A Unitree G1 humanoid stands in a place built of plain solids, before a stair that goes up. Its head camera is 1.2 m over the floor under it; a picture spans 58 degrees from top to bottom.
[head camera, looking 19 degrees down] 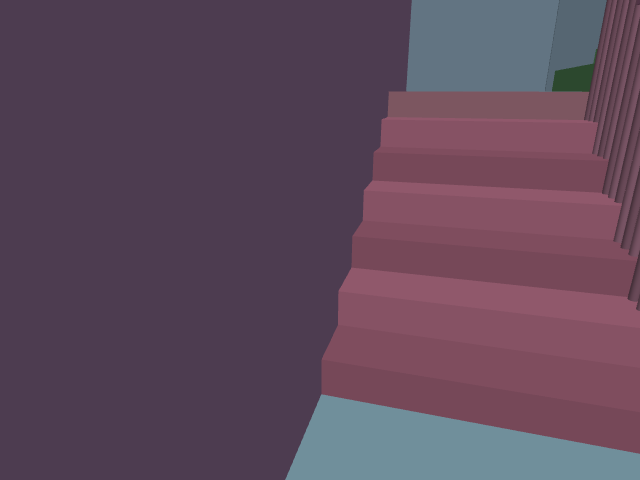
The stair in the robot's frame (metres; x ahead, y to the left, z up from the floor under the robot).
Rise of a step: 0.17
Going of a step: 0.29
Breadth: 1.31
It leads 16 degrees to the right of straight ahead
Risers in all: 7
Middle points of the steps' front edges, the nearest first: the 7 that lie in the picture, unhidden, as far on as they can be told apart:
1.32 -0.64 0.17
1.60 -0.71 0.34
1.88 -0.79 0.51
2.15 -0.87 0.68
2.43 -0.95 0.86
2.71 -1.03 1.03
2.99 -1.10 1.20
